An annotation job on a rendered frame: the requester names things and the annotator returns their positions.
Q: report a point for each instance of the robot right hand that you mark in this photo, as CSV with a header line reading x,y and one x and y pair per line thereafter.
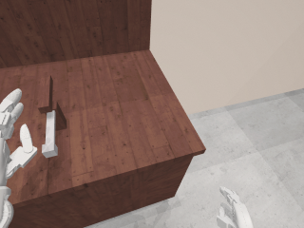
x,y
236,217

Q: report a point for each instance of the counter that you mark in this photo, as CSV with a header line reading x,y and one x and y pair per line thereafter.
x,y
124,140

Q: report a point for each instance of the left robot forearm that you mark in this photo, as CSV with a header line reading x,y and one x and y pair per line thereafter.
x,y
6,208

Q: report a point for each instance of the robot left hand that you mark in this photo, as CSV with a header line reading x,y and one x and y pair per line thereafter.
x,y
10,110

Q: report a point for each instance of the tap lever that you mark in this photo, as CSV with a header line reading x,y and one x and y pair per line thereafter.
x,y
50,149

